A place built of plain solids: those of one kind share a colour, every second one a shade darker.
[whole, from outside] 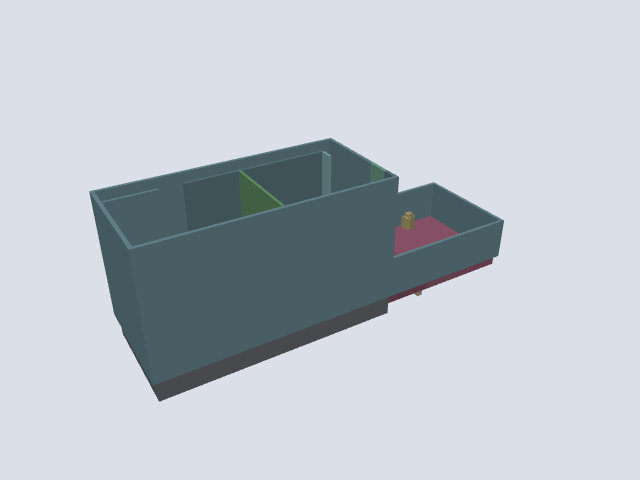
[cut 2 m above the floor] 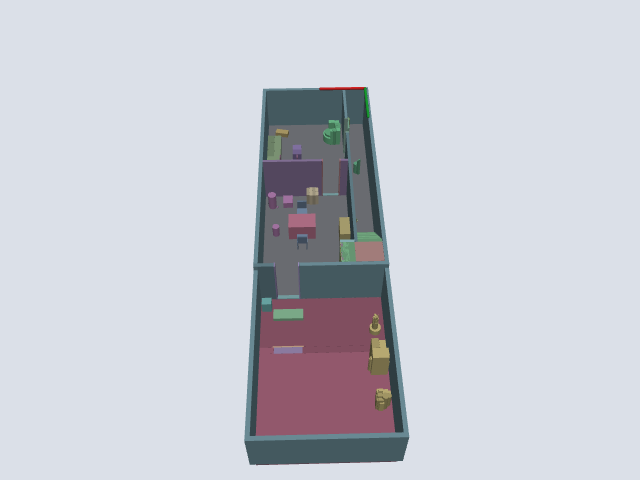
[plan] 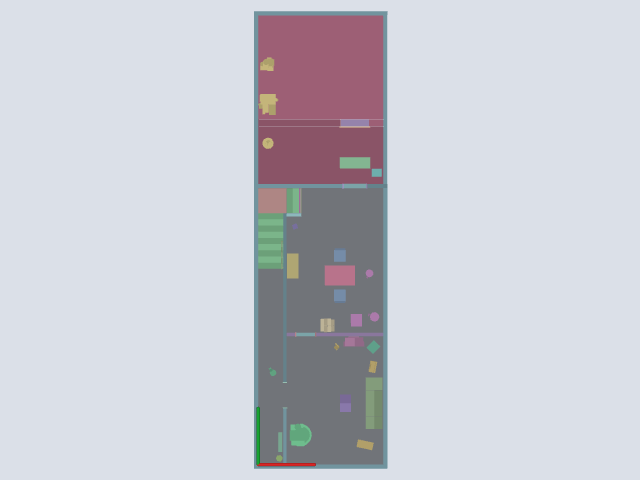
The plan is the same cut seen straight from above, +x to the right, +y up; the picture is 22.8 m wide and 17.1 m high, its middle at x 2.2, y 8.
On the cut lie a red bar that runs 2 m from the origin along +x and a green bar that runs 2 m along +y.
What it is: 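A terraced town house, two up and two down, 4.5 m between the party walls, 9.8 m deep; a hall 0.89 m wide; a stair of 13 risers of 212 mm on goings of 220 mm, 0.89 m wide, between walls, up a first flight to a quarter landing in the house's back corner, then a quarter turn and a short second flight along the back wall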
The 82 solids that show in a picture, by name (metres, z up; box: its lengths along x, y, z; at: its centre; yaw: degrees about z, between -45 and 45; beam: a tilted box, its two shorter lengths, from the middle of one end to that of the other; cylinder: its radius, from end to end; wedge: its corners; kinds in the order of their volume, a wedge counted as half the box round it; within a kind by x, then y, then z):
{
 "wall_1": {"box": [0.15, 10.15, 5.41], "at": [-0.07, 4.92, 2.65]},
 "wall_2": {"box": [0.15, 6.3, 1.85], "at": [-0.07, 13.0, 0.88]},
 "wall_3": {"box": [0.12, 2.0, 5.41], "at": [0.95, 1.0, 2.65]},
 "wall_4": {"box": [0.12, 6.01, 5.41], "at": [0.95, 5.95, 2.65]},
 "wall_5": {"box": [3.15, 0.15, 5.41], "at": [1.43, 9.92, 2.65]},
 "wall_6": {"box": [4.75, 0.15, 5.41], "at": [2.23, -0.07, 2.65]},
 "wall_7": {"box": [4.75, 0.15, 1.85], "at": [2.23, 16.07, 0.88]},
 "wall_8": {"box": [0.71, 0.15, 5.41], "at": [4.24, 9.92, 2.65]},
 "wall_9": {"box": [0.15, 10.15, 5.41], "at": [4.53, 4.92, 2.65]},
 "wall_10": {"box": [0.15, 6.3, 1.85], "at": [4.53, 13.0, 0.88]},
 "ground_1": {"box": [2.94, 0.25, 0.5], "at": [1.47, 12.17, -0.25]},
 "ground_2": {"box": [4.45, 2.06, 0.5], "at": [2.23, 11.02, -0.25]},
 "ground_3": {"box": [4.45, 3.7, 0.5], "at": [2.23, 14.15, -0.25]},
 "ground_4": {"box": [0.51, 0.25, 0.5], "at": [4.2, 12.17, -0.25]},
 "tread_1": {"box": [0.89, 0.67, 0.26], "at": [0.45, 7.3, 0.08]},
 "tread_2": {"box": [0.89, 0.67, 0.47], "at": [0.45, 7.52, 0.19]},
 "tread_3": {"box": [0.89, 0.67, 0.69], "at": [0.45, 7.74, 0.29]},
 "tread_4": {"box": [0.89, 0.67, 0.9], "at": [0.45, 7.96, 0.4]},
 "tread_5": {"box": [0.89, 0.67, 1.11], "at": [0.45, 8.19, 0.51]},
 "tread_6": {"box": [0.89, 0.67, 1.32], "at": [0.45, 8.41, 0.61]},
 "tread_7": {"box": [0.89, 0.67, 1.54], "at": [0.45, 8.63, 0.72]},
 "tread_8": {"box": [0.89, 0.67, 1.75], "at": [0.45, 8.85, 0.82]},
 "tread_9": {"box": [0.89, 0.67, 1.96], "at": [0.45, 9.07, 0.93]},
 "tread_10": {"box": [0.5, 0.89, 2.38], "at": [1.26, 9.4, 1.14]},
 "tread_11": {"box": [0.28, 0.89, 2.6], "at": [1.37, 9.4, 1.25]},
 "quarter_landing_1": {"box": [1.01, 0.89, 2.17], "at": [0.51, 9.4, 1.04]},
 "bedroom_front_wall_1": {"box": [3.5, 0.12, 2.7], "at": [2.7, 5.19, 4.01]},
 "kitchen_wall_1": {"box": [0.3, 0.12, 2.71], "at": [1.16, 4.63, 1.3]},
 "kitchen_wall_2": {"box": [2.38, 0.12, 2.71], "at": [3.26, 4.63, 1.3]},
 "own_plant_yard_1": {"box": [0.23, 0.3, 1.22], "at": [0.26, 12.68, 0.56]},
 "own_plant_yard_2": {"cylinder": 0.11, "from": [0.28, 14.34, -0.05], "to": [0.28, 14.34, 0.78]},
 "own_plant_yard_3": {"cylinder": 0.2, "from": [0.35, 11.44, -0.05], "to": [0.35, 11.44, 0.24]},
 "own_plant_yard_4": {"box": [0.55, 0.37, 1.22], "at": [0.35, 13.01, 0.56]},
 "own_plant_yard_5": {"box": [0.23, 0.2, 0.68], "at": [0.43, 14.12, 0.29]},
 "own_plant_yard_6": {"box": [0.17, 0.33, 0.73], "at": [0.43, 14.31, 0.31]},
 "own_plant_yard_7": {"box": [0.25, 0.23, 0.68], "at": [0.45, 14.33, 0.29]},
 "own_plant_yard_8": {"box": [0.25, 0.38, 1.22], "at": [0.5, 12.64, 0.56]},
 "kitchen_table_1": {"box": [1.08, 0.72, 0.77], "at": [2.91, 6.73, 0.34]},
 "slotfit_sofa_1": {"box": [0.3, 0.46, 0.5], "at": [3.98, 1.5, 0.2]},
 "slotfit_sofa_2": {"box": [0.3, 0.45, 0.5], "at": [3.98, 1.95, 0.2]},
 "slotfit_sofa_3": {"box": [0.3, 0.47, 0.5], "at": [3.98, 2.41, 0.2]},
 "slotfit_sofa_4": {"box": [0.6, 0.45, 0.5], "at": [4.13, 2.88, 0.2]},
 "slotfit_sofa_5": {"box": [0.3, 0.46, 0.5], "at": [4.28, 1.5, 0.2]},
 "slotfit_sofa_6": {"box": [0.3, 0.45, 0.5], "at": [4.28, 1.95, 0.2]},
 "slotfit_sofa_7": {"box": [0.3, 0.47, 0.5], "at": [4.28, 2.41, 0.2]},
 "slotfit_chair_1": {"box": [0.25, 0.2, 0.85], "at": [1.25, 0.95, 0.37]},
 "slotfit_chair_2": {"box": [0.2, 0.2, 0.85], "at": [1.25, 1.33, 0.37]},
 "slotfit_chair_3": {"cylinder": 0.12, "from": [1.41, 1.34, -0.05], "to": [1.41, 1.34, 0.8]},
 "slotfit_chair_4": {"box": [0.28, 0.2, 0.85], "at": [1.51, 0.75, 0.37]},
 "slotfit_chair_5": {"cylinder": 0.39, "from": [1.51, 1.05, -0.05], "to": [1.51, 1.05, 0.35]},
 "slotfit_chair_6": {"box": [0.12, 0.15, 0.85], "at": [1.54, 1.38, 0.37]},
 "slotfit_chair_7": {"cylinder": 0.29, "from": [1.55, 1.05, -0.05], "to": [1.55, 1.05, 0.45]},
 "slotfit_storage_1": {"box": [0.35, 0.3, 1.57], "at": [3.26, 4.36, 0.73]},
 "slotfit_storage_2": {"box": [0.65, 0.34, 1.26], "at": [3.41, 4.37, 0.58]},
 "back_wall_over_door_1": {"box": [0.91, 0.15, 2.74], "at": [3.44, 9.92, 3.99]},
 "south_wall_1": {"box": [0.52, 0.12, 5.41], "at": [1.27, 8.9, 2.65]},
 "slotfit_kitchen_wall_table_1": {"box": [0.41, 0.89, 0.81], "at": [1.23, 7.07, 0.35]},
 "clutter_kitchen_1": {"box": [0.4, 0.45, 0.34], "at": [3.5, 5.14, 0.12], "yaw": 0.3},
 "clutter_kitchen_2": {"cylinder": 0.14, "from": [3.96, 6.81, -0.05], "to": [3.96, 6.81, 0.48]},
 "clutter_kitchen_3": {"cylinder": 0.17, "from": [4.14, 5.26, -0.05], "to": [4.14, 5.26, 0.69]},
 "tread_head_1": {"box": [0.06, 0.89, 2.74], "at": [1.48, 9.4, 1.32]},
 "slotfit_low_table_1": {"box": [0.39, 0.31, 0.46], "at": [3.11, 2.03, 0.18]},
 "slotfit_low_table_2": {"box": [0.39, 0.32, 0.46], "at": [3.11, 2.34, 0.18]},
 "yard_step_1": {"box": [1.09, 0.41, 0.2], "at": [3.44, 10.75, 0.05]},
 "clutter_front_1": {"box": [0.57, 0.28, 0.27], "at": [3.81, 0.7, 0.08], "yaw": -12.1},
 "clutter_front_2": {"box": [0.18, 0.39, 0.54], "at": [4.05, 3.49, 0.22], "yaw": -11.0},
 "yard_feature_fill_1": {"box": [1.0, 0.25, 0.3], "at": [3.44, 12.17, -0.15]},
 "radiator_1": {"box": [0.14, 0.7, 0.6], "at": [0.79, 0.8, 0.42]},
 "own_bin_1": {"box": [0.36, 0.29, 0.52], "at": [4.22, 10.4, 0.21]},
 "box_cardboard_1": {"box": [0.33, 0.38, 0.33], "at": [4.1, 4.18, 0.12], "yaw": -43.7},
 "side_chair_1": {"box": [0.38, 0.08, 0.38], "at": [2.91, 5.79, 0.65]},
 "side_chair_2": {"box": [0.42, 0.42, 0.04], "at": [2.91, 6.03, 0.43]},
 "side_chair_3": {"box": [0.42, 0.42, 0.04], "at": [2.91, 7.43, 0.43]},
 "side_chair_4": {"box": [0.38, 0.08, 0.38], "at": [2.91, 7.67, 0.65]},
 "doorframe_back_1": {"box": [0.043, 0.19, 2.15], "at": [3.02, 9.92, 1.02]},
 "doorframe_back_2": {"box": [0.043, 0.19, 2.15], "at": [3.87, 9.92, 1.02]},
 "clutter_hall_1": {"cylinder": 0.12, "from": [0.53, 3.27, -0.05], "to": [0.53, 3.27, 0.52]},
 "threshold_1": {"box": [0.76, 0.13, 0.07], "at": [1.69, 4.63, -0.01]},
 "threshold_2": {"box": [0.89, 0.16, 0.08], "at": [3.44, 9.92, -0.01]},
 "yard_feature_wall_1": {"box": [1.1, 0.05, 0.3], "at": [3.44, 12.02, -0.15]},
 "doorframe_kitchen_1": {"box": [0.045, 0.16, 2.15], "at": [1.33, 4.63, 1.02]},
 "doorframe_front_room_1": {"box": [0.16, 0.043, 2.15], "at": [0.95, 2.02, 1.02]}
}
